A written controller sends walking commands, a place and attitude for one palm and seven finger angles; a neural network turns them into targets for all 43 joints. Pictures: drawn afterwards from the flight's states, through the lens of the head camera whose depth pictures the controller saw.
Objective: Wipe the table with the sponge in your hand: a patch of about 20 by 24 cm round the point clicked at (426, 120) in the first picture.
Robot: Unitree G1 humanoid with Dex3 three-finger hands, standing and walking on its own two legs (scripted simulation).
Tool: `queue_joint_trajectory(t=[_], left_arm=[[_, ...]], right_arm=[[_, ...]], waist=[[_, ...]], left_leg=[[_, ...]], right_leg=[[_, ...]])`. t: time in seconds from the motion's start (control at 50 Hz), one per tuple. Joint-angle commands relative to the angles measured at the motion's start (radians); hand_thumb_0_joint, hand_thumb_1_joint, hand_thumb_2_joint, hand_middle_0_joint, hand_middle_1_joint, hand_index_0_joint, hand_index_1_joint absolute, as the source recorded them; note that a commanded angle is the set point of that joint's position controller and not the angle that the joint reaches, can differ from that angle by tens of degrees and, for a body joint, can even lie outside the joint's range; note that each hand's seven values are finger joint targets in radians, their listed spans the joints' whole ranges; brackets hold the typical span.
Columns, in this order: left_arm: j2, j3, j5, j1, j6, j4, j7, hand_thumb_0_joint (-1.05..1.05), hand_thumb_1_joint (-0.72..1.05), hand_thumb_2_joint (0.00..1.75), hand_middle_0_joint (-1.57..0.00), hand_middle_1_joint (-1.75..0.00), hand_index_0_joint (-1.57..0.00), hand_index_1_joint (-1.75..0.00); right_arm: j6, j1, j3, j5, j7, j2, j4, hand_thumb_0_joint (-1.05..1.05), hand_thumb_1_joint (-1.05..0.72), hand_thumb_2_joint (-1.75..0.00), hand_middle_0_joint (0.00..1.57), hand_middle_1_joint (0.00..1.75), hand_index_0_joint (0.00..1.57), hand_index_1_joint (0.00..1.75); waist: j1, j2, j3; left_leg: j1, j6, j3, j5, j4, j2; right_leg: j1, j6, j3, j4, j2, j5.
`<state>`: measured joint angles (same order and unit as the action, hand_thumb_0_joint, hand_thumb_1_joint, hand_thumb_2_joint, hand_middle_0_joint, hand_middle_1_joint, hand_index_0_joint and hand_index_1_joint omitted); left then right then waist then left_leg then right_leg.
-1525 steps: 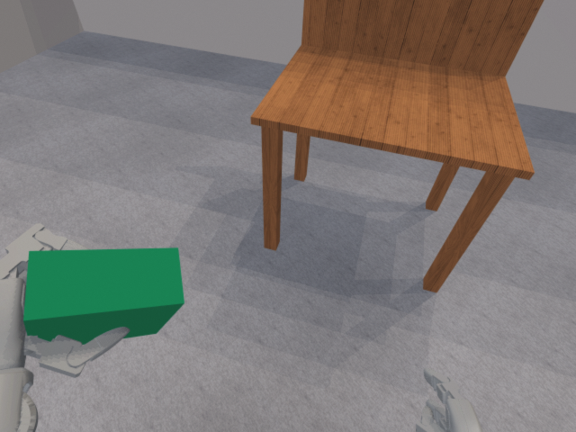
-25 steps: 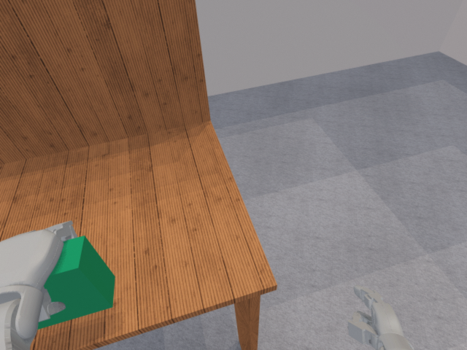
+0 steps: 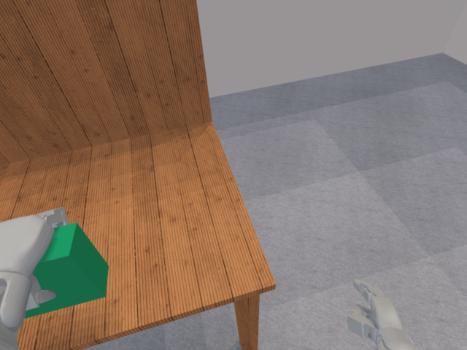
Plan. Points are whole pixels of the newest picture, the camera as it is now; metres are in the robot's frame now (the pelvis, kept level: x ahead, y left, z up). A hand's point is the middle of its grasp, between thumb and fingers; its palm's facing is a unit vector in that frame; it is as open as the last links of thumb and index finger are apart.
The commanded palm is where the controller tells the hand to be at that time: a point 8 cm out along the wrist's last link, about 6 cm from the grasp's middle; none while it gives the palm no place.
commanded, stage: bring the sponge back beside the body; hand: left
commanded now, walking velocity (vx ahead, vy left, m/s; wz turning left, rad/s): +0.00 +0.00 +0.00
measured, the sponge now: (55, 279) +0.18 +0.33 +0.04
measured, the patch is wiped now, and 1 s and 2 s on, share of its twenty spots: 1.00 1.00 1.00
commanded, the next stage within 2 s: step back with the hand held close in 1.66 s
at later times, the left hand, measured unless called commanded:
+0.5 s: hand (50, 259) +0.19 +0.32 +0.10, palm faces +0.01 -0.06 -1.00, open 10.3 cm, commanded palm +0.16 +0.31 +0.16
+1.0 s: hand (63, 262) +0.19 +0.29 +0.10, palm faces +0.02 -0.09 -1.00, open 10.3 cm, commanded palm +0.16 +0.28 +0.17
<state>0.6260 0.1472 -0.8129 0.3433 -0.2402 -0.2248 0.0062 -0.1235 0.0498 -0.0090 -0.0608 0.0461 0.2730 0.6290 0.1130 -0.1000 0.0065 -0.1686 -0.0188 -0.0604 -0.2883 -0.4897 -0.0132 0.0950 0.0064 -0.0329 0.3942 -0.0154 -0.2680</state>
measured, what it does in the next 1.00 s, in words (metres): stands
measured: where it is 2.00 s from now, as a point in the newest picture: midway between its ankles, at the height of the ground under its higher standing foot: outside the picture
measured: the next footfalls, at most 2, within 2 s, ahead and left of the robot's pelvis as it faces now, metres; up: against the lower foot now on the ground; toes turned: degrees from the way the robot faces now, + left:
none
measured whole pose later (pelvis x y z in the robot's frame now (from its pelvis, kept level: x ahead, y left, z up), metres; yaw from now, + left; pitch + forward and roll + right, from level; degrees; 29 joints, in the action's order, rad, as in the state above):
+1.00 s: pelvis +0.00 -0.01 +0.00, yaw +0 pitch -3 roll -1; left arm 0.56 0.05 -0.83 0.34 -0.37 -0.34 0.00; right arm -0.12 0.03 -0.02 -0.06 0.03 0.27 0.61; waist 0.12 -0.11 0.00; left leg -0.15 -0.01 -0.06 -0.28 -0.47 -0.01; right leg 0.09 0.02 -0.03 0.41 -0.02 -0.27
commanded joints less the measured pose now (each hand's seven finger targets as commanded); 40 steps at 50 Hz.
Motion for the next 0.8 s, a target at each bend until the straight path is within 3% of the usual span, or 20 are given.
queue_joint_trajectory(t=[0.0,0.08,0.14,0.18,0.24,0.28,0.3,0.36,0.38,0.4,0.46,0.48,0.5,0.58,0.62,0.66,0.68,0.7,0.74,0.78], left_arm=[[0.252,0.181,-0.013,-0.120,-0.008,-0.174,0.041,0.00,0.10,1.30,-1.20,-1.60,-1.20,-1.60],[0.262,0.173,-0.021,-0.176,0.005,-0.213,0.040,0.00,0.10,1.30,-1.20,-1.60,-1.20,-1.60],[0.257,0.171,-0.025,-0.184,0.018,-0.189,0.047,0.00,0.10,1.30,-1.20,-1.60,-1.20,-1.60],[0.260,0.166,-0.032,-0.212,0.016,-0.215,0.054,0.00,0.10,1.30,-1.20,-1.60,-1.20,-1.60],[0.242,0.155,-0.036,-0.210,0.017,-0.209,0.064,0.00,0.10,1.30,-1.20,-1.60,-1.20,-1.60],[0.249,0.168,-0.034,-0.181,0.001,-0.231,0.068,0.00,0.10,1.30,-1.20,-1.60,-1.20,-1.60],[0.240,0.161,-0.037,-0.177,-0.002,-0.231,0.070,0.00,0.10,1.30,-1.20,-1.60,-1.20,-1.60],[0.209,0.144,-0.026,-0.112,-0.028,-0.229,0.070,0.00,0.10,1.30,-1.20,-1.60,-1.20,-1.60],[0.220,0.152,-0.027,-0.128,-0.041,-0.240,0.067,0.00,0.10,1.30,-1.20,-1.60,-1.20,-1.60],[0.202,0.134,-0.023,-0.130,-0.052,-0.222,0.064,0.00,0.10,1.30,-1.20,-1.60,-1.20,-1.60],[0.214,0.135,-0.025,-0.130,-0.060,-0.237,0.060,0.00,0.10,1.30,-1.20,-1.60,-1.20,-1.60],[0.223,0.141,-0.029,-0.134,-0.065,-0.268,0.056,0.00,0.10,1.30,-1.20,-1.60,-1.20,-1.60],[0.203,0.119,-0.029,-0.143,-0.067,-0.262,0.053,0.00,0.10,1.30,-1.20,-1.60,-1.20,-1.60],[0.193,0.098,-0.038,-0.177,-0.069,-0.299,0.047,0.00,0.10,1.30,-1.20,-1.60,-1.20,-1.60],[0.189,0.091,-0.040,-0.181,-0.067,-0.276,0.048,0.00,0.10,1.30,-1.20,-1.60,-1.20,-1.60],[0.203,0.100,-0.048,-0.189,-0.067,-0.275,0.050,0.00,0.10,1.30,-1.20,-1.60,-1.20,-1.60],[0.216,0.111,-0.051,-0.200,-0.073,-0.299,0.050,0.00,0.10,1.30,-1.20,-1.60,-1.20,-1.60],[0.201,0.097,-0.056,-0.204,-0.076,-0.287,0.050,0.00,0.10,1.30,-1.20,-1.60,-1.20,-1.60],[0.198,0.103,-0.051,-0.167,-0.080,-0.277,0.052,0.00,0.10,1.30,-1.20,-1.60,-1.20,-1.60],[0.192,0.097,-0.051,-0.169,-0.093,-0.310,0.050,0.00,0.10,1.30,-1.20,-1.60,-1.20,-1.60]], right_arm=[[0.047,-0.170,0.038,0.006,0.008,0.120,-0.162,0.00,-0.90,-0.90,0.20,0.30,0.20,0.30],[0.058,-0.195,0.036,0.002,0.012,0.117,-0.173,0.00,-0.90,-0.90,0.20,0.30,0.20,0.30],[0.064,-0.157,0.041,0.008,0.018,0.120,-0.161,0.00,-0.90,-0.90,0.20,0.30,0.20,0.30],[0.068,-0.192,0.035,0.005,0.019,0.114,-0.167,0.00,-0.90,-0.90,0.20,0.30,0.20,0.30],[0.071,-0.164,0.042,0.008,0.015,0.114,-0.158,0.00,-0.90,-0.90,0.20,0.30,0.20,0.30],[0.071,-0.204,0.035,0.004,0.011,0.111,-0.167,0.00,-0.90,-0.90,0.20,0.30,0.20,0.30],[0.069,-0.178,0.040,0.008,0.008,0.112,-0.160,0.00,-0.90,-0.90,0.20,0.30,0.20,0.30],[0.061,-0.178,0.043,0.006,-0.001,0.111,-0.164,0.00,-0.90,-0.90,0.20,0.30,0.20,0.30],[0.062,-0.213,0.036,0.001,-0.003,0.111,-0.169,0.00,-0.90,-0.90,0.20,0.30,0.20,0.30],[0.058,-0.188,0.034,0.004,-0.004,0.111,-0.168,0.00,-0.90,-0.90,0.20,0.30,0.20,0.30],[0.055,-0.189,0.038,0.003,-0.004,0.113,-0.170,0.00,-0.90,-0.90,0.20,0.30,0.20,0.30],[0.059,-0.222,0.032,0.000,-0.004,0.113,-0.179,0.00,-0.90,-0.90,0.20,0.30,0.20,0.30],[0.057,-0.198,0.032,0.003,-0.002,0.110,-0.177,0.00,-0.90,-0.90,0.20,0.30,0.20,0.30],[0.063,-0.228,0.026,-0.001,0.001,0.105,-0.188,0.00,-0.90,-0.90,0.20,0.30,0.20,0.30],[0.063,-0.191,0.031,0.002,0.004,0.107,-0.175,0.00,-0.90,-0.90,0.20,0.30,0.20,0.30],[0.059,-0.195,0.031,0.005,0.004,0.109,-0.174,0.00,-0.90,-0.90,0.20,0.30,0.20,0.30],[0.062,-0.229,0.024,0.001,0.003,0.107,-0.181,0.00,-0.90,-0.90,0.20,0.30,0.20,0.30],[0.060,-0.207,0.025,0.005,0.003,0.105,-0.175,0.00,-0.90,-0.90,0.20,0.30,0.20,0.30],[0.057,-0.200,0.029,0.006,0.001,0.106,-0.173,0.00,-0.90,-0.90,0.20,0.30,0.20,0.30],[0.056,-0.240,0.022,0.001,-0.004,0.103,-0.183,0.00,-0.90,-0.90,0.20,0.30,0.20,0.30]], waist=[[-0.003,0.003,-0.144],[-0.008,-0.026,-0.149],[-0.008,0.007,-0.167],[-0.010,-0.042,-0.144],[-0.005,-0.028,-0.176],[0.004,-0.056,-0.165],[0.003,-0.040,-0.187],[0.004,-0.009,-0.170],[0.005,-0.034,-0.144],[0.002,-0.002,-0.150],[0.001,0.010,-0.156],[0.003,-0.012,-0.154],[-0.001,0.008,-0.167],[-0.006,-0.023,-0.140],[-0.012,0.003,-0.153],[-0.006,0.005,-0.153],[-0.004,-0.026,-0.146],[-0.002,-0.022,-0.159],[0.004,-0.006,-0.167],[0.003,-0.026,-0.147]], left_leg=[[0.030,-0.029,-0.010,0.324,0.056,-0.007],[0.043,-0.029,-0.014,0.308,0.055,-0.010],[0.045,-0.032,-0.011,0.306,0.052,-0.009],[0.046,-0.029,-0.016,0.295,0.060,-0.011],[0.050,-0.029,-0.015,0.315,0.060,-0.008],[0.045,-0.024,-0.023,0.315,0.067,-0.012],[0.045,-0.026,-0.018,0.330,0.061,-0.009],[0.034,-0.024,-0.015,0.342,0.061,-0.005],[0.030,-0.021,-0.021,0.322,0.070,-0.005],[0.020,-0.024,-0.013,0.316,0.070,-0.006],[0.026,-0.027,-0.012,0.320,0.062,-0.007],[0.034,-0.025,-0.018,0.314,0.065,-0.008],[0.035,-0.029,-0.010,0.316,0.063,-0.008],[0.044,-0.028,-0.019,0.298,0.071,-0.006],[0.048,-0.029,-0.013,0.303,0.067,-0.003],[0.046,-0.029,-0.012,0.316,0.067,-0.005],[0.048,-0.027,-0.020,0.305,0.072,-0.007],[0.046,-0.028,-0.014,0.306,0.072,-0.007],[0.050,-0.027,-0.013,0.327,0.068,-0.007],[0.049,-0.024,-0.018,0.324,0.072,-0.008]], right_leg=[[-0.026,0.053,0.014,-0.026,-0.017,0.275],[-0.015,0.059,0.040,-0.032,-0.023,0.255],[-0.017,0.051,0.014,-0.031,-0.016,0.251],[-0.009,0.061,0.043,-0.036,-0.025,0.233],[-0.026,0.056,0.014,-0.028,-0.017,0.248],[-0.037,0.066,0.049,-0.028,-0.025,0.254],[-0.048,0.061,0.020,-0.018,-0.018,0.268],[-0.047,0.054,0.017,-0.016,-0.011,0.297],[-0.033,0.065,0.049,-0.023,-0.024,0.270],[-0.040,0.057,0.017,-0.019,-0.018,0.267],[-0.042,0.054,0.027,-0.020,-0.011,0.285],[-0.038,0.063,0.059,-0.023,-0.022,0.274],[-0.044,0.055,0.026,-0.019,-0.015,0.275],[-0.021,0.061,0.053,-0.031,-0.025,0.241],[-0.026,0.053,0.026,-0.029,-0.017,0.246],[-0.037,0.055,0.028,-0.028,-0.013,0.269],[-0.035,0.065,0.063,-0.031,-0.025,0.252],[-0.043,0.060,0.031,-0.026,-0.019,0.247],[-0.050,0.058,0.031,-0.025,-0.015,0.276],[-0.044,0.066,0.064,-0.029,-0.024,0.275]])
